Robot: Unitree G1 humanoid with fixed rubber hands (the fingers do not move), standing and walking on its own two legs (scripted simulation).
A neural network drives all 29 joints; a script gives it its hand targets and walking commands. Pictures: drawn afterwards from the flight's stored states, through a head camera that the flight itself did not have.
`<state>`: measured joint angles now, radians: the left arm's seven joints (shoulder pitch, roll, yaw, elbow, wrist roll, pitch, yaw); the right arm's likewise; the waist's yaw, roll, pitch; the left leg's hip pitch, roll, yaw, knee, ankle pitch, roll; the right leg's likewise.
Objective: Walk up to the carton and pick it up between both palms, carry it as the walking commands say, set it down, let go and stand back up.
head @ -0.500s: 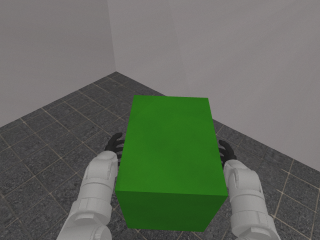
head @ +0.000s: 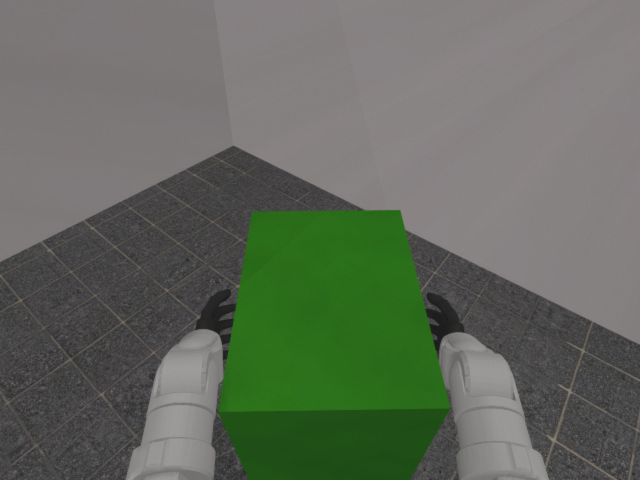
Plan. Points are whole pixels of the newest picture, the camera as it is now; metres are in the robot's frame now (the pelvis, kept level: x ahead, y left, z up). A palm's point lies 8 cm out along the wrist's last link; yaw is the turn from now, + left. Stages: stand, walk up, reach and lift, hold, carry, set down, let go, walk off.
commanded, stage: reach and lift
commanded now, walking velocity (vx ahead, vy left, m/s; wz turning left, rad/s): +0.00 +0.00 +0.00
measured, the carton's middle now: (328, 344) +0.34 +0.01 -0.02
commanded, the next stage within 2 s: hold in 0.76 s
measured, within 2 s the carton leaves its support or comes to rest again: neither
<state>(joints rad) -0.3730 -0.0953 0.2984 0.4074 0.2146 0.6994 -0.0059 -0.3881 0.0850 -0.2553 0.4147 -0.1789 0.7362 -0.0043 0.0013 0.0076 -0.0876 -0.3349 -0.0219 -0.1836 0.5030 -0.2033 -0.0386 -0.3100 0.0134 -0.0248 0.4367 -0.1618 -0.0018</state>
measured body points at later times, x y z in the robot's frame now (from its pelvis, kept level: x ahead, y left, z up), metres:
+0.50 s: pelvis -0.01 +0.00 +0.00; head -0.04 +0.01 +0.45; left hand +0.30 +0.17 +0.02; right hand +0.31 -0.15 +0.03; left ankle +0.04 +0.14 -0.74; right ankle +0.04 -0.12 -0.74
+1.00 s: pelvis +0.02 +0.00 +0.01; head +0.02 +0.00 +0.46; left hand +0.30 +0.17 +0.00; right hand +0.30 -0.15 +0.00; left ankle +0.04 +0.14 -0.74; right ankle +0.04 -0.12 -0.74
